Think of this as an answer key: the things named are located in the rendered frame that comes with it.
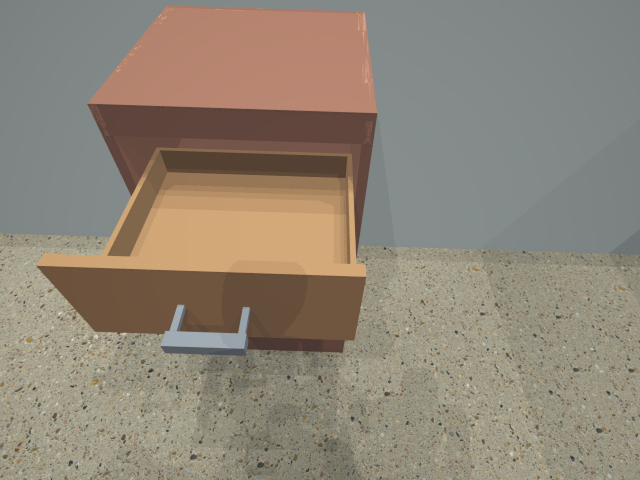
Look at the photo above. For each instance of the handle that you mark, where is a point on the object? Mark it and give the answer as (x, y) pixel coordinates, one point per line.
(208, 343)

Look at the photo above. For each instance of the cabinet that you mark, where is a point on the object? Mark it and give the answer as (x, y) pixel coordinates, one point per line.
(245, 79)

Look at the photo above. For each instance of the drawer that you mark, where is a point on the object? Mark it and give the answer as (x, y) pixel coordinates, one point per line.
(218, 230)

